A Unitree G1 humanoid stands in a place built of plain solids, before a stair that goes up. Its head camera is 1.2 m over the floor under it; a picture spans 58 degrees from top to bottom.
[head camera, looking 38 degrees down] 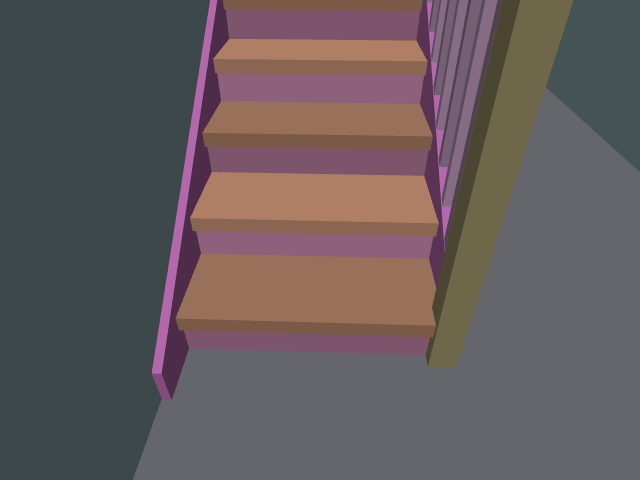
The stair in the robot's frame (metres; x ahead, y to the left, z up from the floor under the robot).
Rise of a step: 0.18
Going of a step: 0.28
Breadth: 0.83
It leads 2 degrees to the right of straight ahead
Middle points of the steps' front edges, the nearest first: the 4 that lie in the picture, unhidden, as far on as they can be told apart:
0.89 0.05 0.18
1.18 0.02 0.36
1.46 0.01 0.54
1.75 0.00 0.72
